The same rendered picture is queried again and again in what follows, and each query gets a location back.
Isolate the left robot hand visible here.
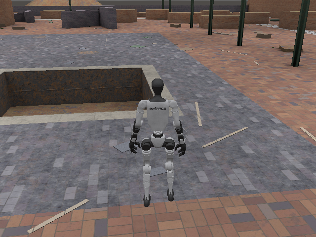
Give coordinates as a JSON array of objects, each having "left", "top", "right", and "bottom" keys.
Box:
[{"left": 129, "top": 141, "right": 141, "bottom": 154}]

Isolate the robot right forearm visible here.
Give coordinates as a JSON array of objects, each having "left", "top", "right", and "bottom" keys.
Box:
[{"left": 175, "top": 120, "right": 185, "bottom": 144}]

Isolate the right robot thigh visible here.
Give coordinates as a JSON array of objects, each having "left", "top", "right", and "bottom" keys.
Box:
[{"left": 165, "top": 137, "right": 175, "bottom": 171}]

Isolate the right robot hand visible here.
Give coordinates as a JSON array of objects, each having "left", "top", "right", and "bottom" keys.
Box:
[{"left": 175, "top": 143, "right": 186, "bottom": 156}]

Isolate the robot right upper arm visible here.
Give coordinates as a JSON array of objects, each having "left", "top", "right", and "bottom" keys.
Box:
[{"left": 168, "top": 100, "right": 180, "bottom": 127}]

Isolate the robot left forearm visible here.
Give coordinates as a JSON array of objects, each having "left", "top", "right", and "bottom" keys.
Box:
[{"left": 130, "top": 120, "right": 140, "bottom": 142}]

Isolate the robot left foot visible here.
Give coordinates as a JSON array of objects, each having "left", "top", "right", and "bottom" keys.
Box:
[{"left": 143, "top": 194, "right": 151, "bottom": 207}]

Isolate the robot left upper arm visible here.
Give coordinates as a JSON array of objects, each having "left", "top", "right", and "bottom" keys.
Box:
[{"left": 135, "top": 100, "right": 147, "bottom": 127}]

